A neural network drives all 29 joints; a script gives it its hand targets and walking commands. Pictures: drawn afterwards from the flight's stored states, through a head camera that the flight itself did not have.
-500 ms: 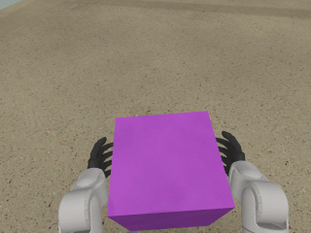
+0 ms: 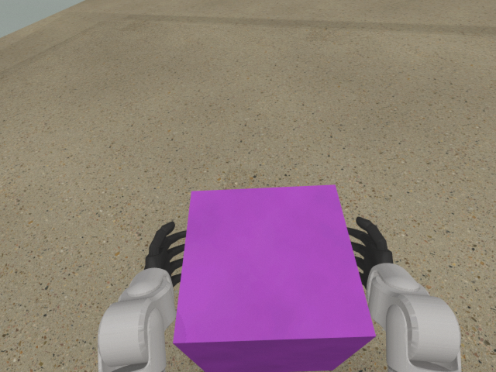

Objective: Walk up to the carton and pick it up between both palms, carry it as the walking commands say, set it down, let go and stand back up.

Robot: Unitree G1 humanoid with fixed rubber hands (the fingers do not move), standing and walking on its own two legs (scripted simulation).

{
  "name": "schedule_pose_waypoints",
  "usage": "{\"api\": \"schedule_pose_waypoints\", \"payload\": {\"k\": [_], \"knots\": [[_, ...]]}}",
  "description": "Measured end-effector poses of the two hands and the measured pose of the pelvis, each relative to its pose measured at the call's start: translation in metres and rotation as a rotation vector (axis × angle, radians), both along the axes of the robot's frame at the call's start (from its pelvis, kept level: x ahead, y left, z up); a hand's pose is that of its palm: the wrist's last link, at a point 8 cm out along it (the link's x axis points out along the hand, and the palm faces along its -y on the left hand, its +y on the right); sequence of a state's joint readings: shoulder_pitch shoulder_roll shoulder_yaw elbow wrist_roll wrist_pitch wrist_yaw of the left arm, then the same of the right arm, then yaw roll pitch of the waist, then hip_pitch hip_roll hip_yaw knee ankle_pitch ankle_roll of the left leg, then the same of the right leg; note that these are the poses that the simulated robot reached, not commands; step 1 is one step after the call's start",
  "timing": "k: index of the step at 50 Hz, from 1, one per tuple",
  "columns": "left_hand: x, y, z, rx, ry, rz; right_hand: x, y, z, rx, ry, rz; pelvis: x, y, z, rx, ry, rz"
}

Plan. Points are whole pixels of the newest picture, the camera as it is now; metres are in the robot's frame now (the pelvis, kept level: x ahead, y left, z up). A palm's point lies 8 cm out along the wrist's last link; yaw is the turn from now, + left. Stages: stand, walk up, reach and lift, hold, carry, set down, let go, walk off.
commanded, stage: carry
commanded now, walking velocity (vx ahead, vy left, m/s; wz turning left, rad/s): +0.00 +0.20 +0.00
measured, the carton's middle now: (266, 286) +0.24 +0.00 +0.03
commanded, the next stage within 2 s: none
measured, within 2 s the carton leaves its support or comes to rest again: neither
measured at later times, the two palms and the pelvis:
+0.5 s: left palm (29, 340) +0.16 +0.30 +0.09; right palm (267, 323) +0.17 +0.00 +0.10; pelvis -0.07 +0.14 +0.00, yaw +1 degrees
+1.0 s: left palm out of the picture +0.09 +0.45 +0.08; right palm out of the picture +0.10 +0.15 +0.09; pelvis -0.14 +0.28 +0.00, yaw +1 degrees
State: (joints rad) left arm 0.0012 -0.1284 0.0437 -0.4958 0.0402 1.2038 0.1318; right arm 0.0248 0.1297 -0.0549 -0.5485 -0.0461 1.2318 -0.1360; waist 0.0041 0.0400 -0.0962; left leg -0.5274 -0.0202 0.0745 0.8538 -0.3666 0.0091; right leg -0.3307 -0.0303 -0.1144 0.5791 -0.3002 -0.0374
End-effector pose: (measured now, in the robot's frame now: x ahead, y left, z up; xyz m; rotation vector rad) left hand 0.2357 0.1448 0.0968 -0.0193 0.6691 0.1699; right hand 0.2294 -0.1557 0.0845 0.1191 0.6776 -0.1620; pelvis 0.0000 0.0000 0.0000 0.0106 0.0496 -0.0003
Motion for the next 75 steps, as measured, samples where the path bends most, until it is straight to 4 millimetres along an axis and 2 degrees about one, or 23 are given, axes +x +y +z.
{"api": "schedule_pose_waypoints", "payload": {"k": [7,11,14,18,21,26,29,32,37,42,46,51,58,66,75], "knots": [[-0.023,0.036,0.007,0.000,-0.010,0.012,-0.016,0.036,0.010,0.003,-0.010,0.010,-0.021,0.035,0.008,0.019,-0.003,0.005],[-0.033,0.072,0.004,-0.023,-0.030,0.030,-0.021,0.071,0.014,-0.022,-0.030,0.029,-0.032,0.064,0.004,0.016,0.011,0.018],[-0.042,0.103,-0.007,-0.050,-0.043,0.042,-0.027,0.103,0.010,-0.051,-0.042,0.042,-0.041,0.090,-0.006,0.011,0.009,0.023],[-0.060,0.133,-0.018,-0.084,0.012,0.065,-0.042,0.133,0.005,-0.083,0.012,0.064,-0.054,0.113,-0.001,-0.022,0.005,0.020],[-0.070,0.146,-0.017,-0.088,0.020,0.062,-0.052,0.146,0.008,-0.084,0.020,0.059,-0.063,0.126,0.003,-0.036,0.011,0.019],[-0.076,0.157,-0.003,-0.056,-0.031,0.036,-0.067,0.156,0.012,-0.052,-0.031,0.033,-0.077,0.144,0.001,-0.024,0.027,0.015],[-0.081,0.159,0.001,-0.024,-0.048,0.018,-0.077,0.159,0.005,-0.022,-0.049,0.016,-0.084,0.154,-0.005,-0.009,0.030,0.002],[-0.091,0.166,-0.001,-0.007,-0.008,0.000,-0.092,0.166,0.000,-0.004,-0.009,-0.003,-0.092,0.166,-0.001,-0.004,0.015,0.001],[-0.108,0.191,0.002,-0.002,0.005,0.003,-0.105,0.190,0.005,0.004,0.005,-0.003,-0.104,0.191,0.006,0.010,0.004,-0.001],[-0.118,0.230,0.003,-0.025,-0.025,0.021,-0.109,0.230,0.013,-0.020,-0.026,0.017,-0.117,0.225,0.005,0.013,0.017,0.013],[-0.128,0.272,-0.010,-0.058,-0.037,0.038,-0.116,0.271,0.009,-0.056,-0.036,0.036,-0.127,0.260,-0.005,0.009,0.016,0.022],[-0.148,0.306,-0.018,-0.085,0.020,0.058,-0.132,0.306,0.006,-0.080,0.020,0.054,-0.142,0.287,0.001,-0.033,0.015,0.017],[-0.158,0.325,-0.001,-0.064,-0.031,0.028,-0.152,0.325,0.015,-0.058,-0.031,0.023,-0.159,0.314,0.004,-0.026,0.031,0.007],[-0.175,0.333,0.003,-0.026,-0.014,-0.019,-0.182,0.333,0.010,-0.024,-0.015,-0.023,-0.174,0.336,0.004,-0.021,0.006,-0.014],[-0.191,0.354,0.004,-0.045,-0.025,-0.005,-0.192,0.353,0.019,-0.044,-0.025,-0.007,-0.187,0.351,0.004,-0.021,-0.003,-0.015]]}}
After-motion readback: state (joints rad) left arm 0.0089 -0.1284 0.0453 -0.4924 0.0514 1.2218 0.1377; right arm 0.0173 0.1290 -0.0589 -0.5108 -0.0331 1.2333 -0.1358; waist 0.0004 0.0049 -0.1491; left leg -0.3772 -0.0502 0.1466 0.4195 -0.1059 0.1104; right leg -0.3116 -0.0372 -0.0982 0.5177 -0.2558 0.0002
